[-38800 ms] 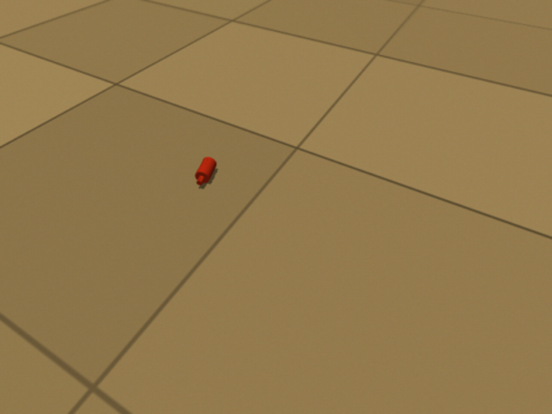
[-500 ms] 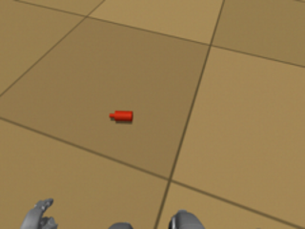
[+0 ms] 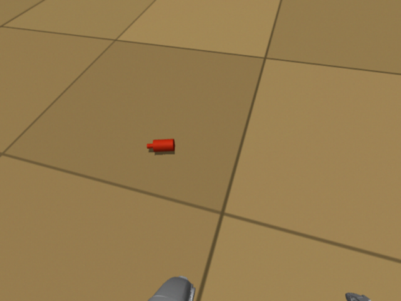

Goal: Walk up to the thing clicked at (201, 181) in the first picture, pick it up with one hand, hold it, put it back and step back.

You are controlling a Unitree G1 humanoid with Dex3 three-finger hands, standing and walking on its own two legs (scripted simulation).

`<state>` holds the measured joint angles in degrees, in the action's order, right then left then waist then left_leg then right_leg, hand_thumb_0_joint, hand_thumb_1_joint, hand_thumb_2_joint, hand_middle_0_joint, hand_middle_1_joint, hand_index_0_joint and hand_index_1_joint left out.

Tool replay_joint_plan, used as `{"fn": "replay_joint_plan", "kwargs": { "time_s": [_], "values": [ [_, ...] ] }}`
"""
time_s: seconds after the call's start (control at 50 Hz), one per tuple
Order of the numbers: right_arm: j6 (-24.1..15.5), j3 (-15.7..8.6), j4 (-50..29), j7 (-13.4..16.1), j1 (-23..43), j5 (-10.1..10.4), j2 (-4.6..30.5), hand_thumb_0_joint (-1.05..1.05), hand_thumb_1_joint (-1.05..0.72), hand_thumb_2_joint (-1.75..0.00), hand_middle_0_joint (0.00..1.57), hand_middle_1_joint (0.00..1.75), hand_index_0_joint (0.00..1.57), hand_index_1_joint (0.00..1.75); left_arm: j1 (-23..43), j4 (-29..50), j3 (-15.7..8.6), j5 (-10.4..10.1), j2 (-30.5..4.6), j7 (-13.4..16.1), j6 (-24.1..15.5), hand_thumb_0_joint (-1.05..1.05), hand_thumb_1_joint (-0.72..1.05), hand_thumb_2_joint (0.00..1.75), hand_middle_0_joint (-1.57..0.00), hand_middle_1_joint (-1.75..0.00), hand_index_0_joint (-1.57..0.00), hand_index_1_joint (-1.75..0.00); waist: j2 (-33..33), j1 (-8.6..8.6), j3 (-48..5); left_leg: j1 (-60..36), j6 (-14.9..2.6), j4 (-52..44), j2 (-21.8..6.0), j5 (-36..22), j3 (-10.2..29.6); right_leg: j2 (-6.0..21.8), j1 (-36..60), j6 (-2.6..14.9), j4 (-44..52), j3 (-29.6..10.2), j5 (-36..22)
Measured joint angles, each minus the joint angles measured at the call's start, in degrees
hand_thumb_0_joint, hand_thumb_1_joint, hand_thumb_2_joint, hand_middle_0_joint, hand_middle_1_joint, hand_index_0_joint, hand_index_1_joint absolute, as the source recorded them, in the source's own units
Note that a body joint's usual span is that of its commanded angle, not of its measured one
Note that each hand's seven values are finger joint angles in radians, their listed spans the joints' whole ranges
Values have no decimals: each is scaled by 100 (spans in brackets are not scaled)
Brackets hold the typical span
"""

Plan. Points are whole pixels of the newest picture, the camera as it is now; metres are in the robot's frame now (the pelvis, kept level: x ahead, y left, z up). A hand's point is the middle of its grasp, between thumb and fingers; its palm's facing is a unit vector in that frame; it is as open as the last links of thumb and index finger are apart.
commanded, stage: step back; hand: left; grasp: from above
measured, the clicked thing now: (160, 145) +1.06 +0.35 -0.72
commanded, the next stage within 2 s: stand in 1.04 s
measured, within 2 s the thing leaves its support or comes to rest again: neither
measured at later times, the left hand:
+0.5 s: hand out of the picture -0.02 +0.27 -0.14, palm faces +0.11 -0.92 -0.38, open 7.4 cm
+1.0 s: hand out of the picture +0.08 +0.32 -0.14, palm faces +0.08 -0.92 -0.37, open 7.4 cm
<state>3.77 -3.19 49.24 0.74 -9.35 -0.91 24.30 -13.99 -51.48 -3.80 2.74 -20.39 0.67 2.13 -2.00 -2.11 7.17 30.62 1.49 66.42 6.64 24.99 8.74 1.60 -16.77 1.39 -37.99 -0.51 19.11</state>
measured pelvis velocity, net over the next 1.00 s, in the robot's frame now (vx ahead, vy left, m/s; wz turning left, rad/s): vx -0.01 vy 0.04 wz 0.07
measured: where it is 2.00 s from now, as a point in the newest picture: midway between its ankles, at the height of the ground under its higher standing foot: outside the picture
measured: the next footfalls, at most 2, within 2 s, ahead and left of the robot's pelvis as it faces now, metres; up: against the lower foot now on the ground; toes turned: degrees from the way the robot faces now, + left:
left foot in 0.16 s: -0.03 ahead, +0.15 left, +0.00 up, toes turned +3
left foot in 0.64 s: +0.02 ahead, +0.16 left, +0.00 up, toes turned +6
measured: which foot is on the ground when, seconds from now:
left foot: up 0.00-0.14, down 0.16-0.40, up 0.42-0.62, down 0.64-1.00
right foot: down 0.00-1.00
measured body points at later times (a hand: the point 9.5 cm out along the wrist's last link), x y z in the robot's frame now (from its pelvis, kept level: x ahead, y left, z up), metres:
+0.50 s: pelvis -0.05 +0.00 +0.00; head -0.04 -0.01 +0.45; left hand -0.02 +0.32 -0.12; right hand +0.05 -0.30 -0.13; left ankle -0.06 +0.14 -0.70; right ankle +0.00 -0.10 -0.73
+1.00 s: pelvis -0.01 +0.04 +0.01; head +0.01 +0.05 +0.46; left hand +0.07 +0.36 -0.12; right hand +0.13 -0.24 -0.12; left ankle -0.02 +0.16 -0.73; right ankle +0.00 -0.10 -0.73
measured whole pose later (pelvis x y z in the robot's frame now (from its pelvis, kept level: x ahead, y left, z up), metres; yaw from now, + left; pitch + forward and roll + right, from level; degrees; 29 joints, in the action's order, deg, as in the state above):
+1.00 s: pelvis -0.01 +0.04 +0.01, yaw +4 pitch -2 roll +0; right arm -0.7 -1.6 60.2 -0.2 -3.6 -0.9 18.6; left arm -5.3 -59.9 -1.5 0.4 -21.6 0.6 -1.4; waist 0.2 -1.0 4.2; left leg 11.9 -0.3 32.0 -0.9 17.8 -1.7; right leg 1.6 -11.2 -1.8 -30.8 -1.1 17.3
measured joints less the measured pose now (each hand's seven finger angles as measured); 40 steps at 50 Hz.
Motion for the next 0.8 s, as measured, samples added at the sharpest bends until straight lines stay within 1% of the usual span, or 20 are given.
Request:
{"fn": "replay_joint_plan", "kwargs": {
  "time_s": [0.06, 0.14, 0.16, 0.2, 0.24, 0.26, 0.3, 0.36, 0.4, 0.44, 0.48, 0.54, 0.6, 0.64, 0.66, 0.68, 0.74, 0.76, 0.78, 0.8],
  "values": [
    [-6, -4, 176, -40, -251, -47, 19, 1, -90, -90, 20, 30, 20, 30, 81, 94, -39, 31, -39, 12, -100, 1, 90, 89, -21, -30, -20, -30, -52, 24, -41, -524, 46, -488, -208, 108, -182, 62, -108, 12, 33, 161, -120],
    [-39, -3, 492, -133, -457, -111, -45, 1, -90, -90, 20, 30, 20, 30, 192, 166, -72, 20, -167, -24, -188, 1, 90, 89, -21, -30, -20, -30, -4, 50, -139, -1410, -50, -2160, -549, 494, -524, 199, -262, 8, -86, 388, -154],
    [-85, -9, 559, -155, -490, -108, -66, 1, -90, -90, 20, 30, 20, 30, 214, 153, -68, 5, -205, -39, -177, 1, 90, 89, -21, -30, -20, -30, 24, 64, -171, -1678, -104, -2726, -598, 336, -619, 240, -306, -22, -144, 427, -150],
    [-178, -43, 698, -172, -472, -135, -184, 1, -90, -90, 20, 30, 20, 30, 241, 82, -70, -14, -289, -45, -132, 0, 90, 89, -21, -30, -20, -30, 258, 35, -130, -1926, -100, -3247, -461, -474, -762, 384, -367, -49, -337, 287, -3],
    [-249, -21, 732, -199, -531, -156, -238, 1, -90, -90, 21, 30, 20, 30, 172, -101, -59, -70, -272, -61, -81, 0, 90, 89, -21, -30, -20, -30, 249, 106, -289, -1880, -197, -3226, -491, -498, -758, 228, -460, -65, -599, 144, 606],
    [-287, 1, 740, -202, -549, -162, -274, 1, -90, -90, 21, 30, 20, 30, 150, -186, -55, -92, -282, -86, -64, 0, 90, 89, -21, -30, -20, -30, 244, 156, -343, -1877, -238, -3251, -521, -506, -731, 137, -504, -64, -784, 77, 693],
    [-363, 65, 753, -191, -551, -180, -361, 1, -90, -90, 21, 30, 20, 30, 121, -297, -61, -141, -323, -131, -83, 1, 90, 89, -21, -30, -20, -30, 303, 198, -393, -1909, -207, -3358, -557, -605, -715, 47, -506, -49, -902, -5, 621],
    [-392, 112, 760, -221, -479, -184, -411, 1, -90, -90, 21, 30, 20, 30, 65, -424, -71, -156, -320, -178, -180, 1, 90, 89, -21, -30, -20, -30, 319, 197, -436, -1891, -107, -3310, -650, -592, -732, 0, -166, -48, -193, 101, 444],
    [-347, 111, 746, -213, -395, -158, -363, 1, -90, -90, 21, 30, 20, 30, 75, -524, -74, -120, -214, -158, -251, 1, 90, 89, -21, -30, -20, -30, 125, 183, -387, -1822, -63, -3012, -836, -420, -667, -174, 68, -26, 260, 217, -284],
    [-289, 96, 755, -174, -347, -133, -339, 1, -90, -90, 21, 30, 20, 30, 63, -554, -43, -63, -108, -144, -328, 1, 90, 89, -21, -30, -20, -30, 6, 151, -430, -1580, -158, -2492, -795, 117, -448, -260, 60, 25, 272, 300, -338],
    [-280, 75, 765, -160, -297, -114, -307, 1, -90, -90, 21, 30, 20, 30, 71, -548, -12, -48, -20, -148, -373, 1, 90, 89, -21, -30, -20, -30, 20, 80, -414, -1300, -195, -1919, -627, 304, -381, -210, 71, 100, 303, 295, -289],
    [-336, 30, 774, -176, -271, -95, -198, 1, -90, -90, 21, 30, 20, 30, 91, -543, 32, -31, 101, -140, -421, 1, 90, 89, -21, -30, -20, -30, -24, 14, -371, -1051, -209, -1733, -605, 183, -427, -135, 163, 60, 498, 322, -361],
    [-383, -4, 796, -204, -283, -110, -144, 1, -90, -90, 21, 30, 20, 30, 116, -569, 52, -29, 85, -151, -407, 1, 90, 89, -21, -30, -20, -30, 30, -7, -373, -1102, -180, -2276, -724, 64, -633, -23, 169, -39, 507, 329, -330],
    [-424, -36, 829, -205, -295, -133, -122, 1, -90, -90, 20, 30, 20, 30, 145, -575, 73, -57, 34, -150, -359, 1, 90, 89, -21, -30, -20, -30, 69, 17, -378, -1330, -175, -2979, -759, -311, -728, 54, 113, -127, 343, 339, -208],
    [-443, -55, 863, -184, -272, -154, -134, 1, -90, -90, 20, 30, 20, 30, 169, -578, 86, -74, -2, -143, -332, 1, 90, 89, -21, -30, -20, -30, 126, 28, -349, -1407, -146, -3178, -716, -789, -767, 116, 75, -179, 207, 308, -122],
    [-457, -59, 901, -158, -234, -179, -175, 1, -90, -90, 20, 30, 20, 30, 190, -590, 94, -104, -40, -132, -302, 1, 90, 89, -21, -30, -20, -30, 218, 17, -320, -1447, -132, -3202, -660, -920, -841, 177, 45, -188, 97, 231, -54],
    [-467, 22, 959, -155, -141, -171, -298, 1, -90, -90, 20, 30, 20, 30, 243, -694, 113, -189, -125, -111, -248, 1, 90, 89, -21, -30, -20, -30, 295, 63, -347, -1481, -166, -3132, -677, -758, -911, 67, 83, -90, 41, 60, 357],
    [-467, 55, 976, -158, -101, -161, -342, 1, -90, -90, 20, 30, 20, 30, 274, -732, 118, -200, -154, -102, -258, 1, 90, 89, -21, -30, -20, -30, 302, 76, -338, -1515, -164, -3126, -703, -716, -915, 31, 160, -91, 167, 46, 174],
    [-463, 85, 995, -158, -57, -146, -381, 1, -90, -90, 20, 30, 20, 30, 310, -768, 122, -207, -173, -89, -281, 1, 90, 89, -21, -30, -20, -30, 298, 84, -323, -1554, -156, -3120, -732, -681, -913, 9, 259, -139, 343, 55, -141],
    [-457, 112, 1019, -153, -5, -121, -412, 1, -90, -90, 20, 30, 20, 30, 349, -802, 128, -216, -176, -75, -310, 1, 90, 89, -21, -30, -20, -30, 270, 88, -313, -1589, -147, -3120, -774, -655, -906, -27, 341, -210, 455, 64, -198]
  ]
}}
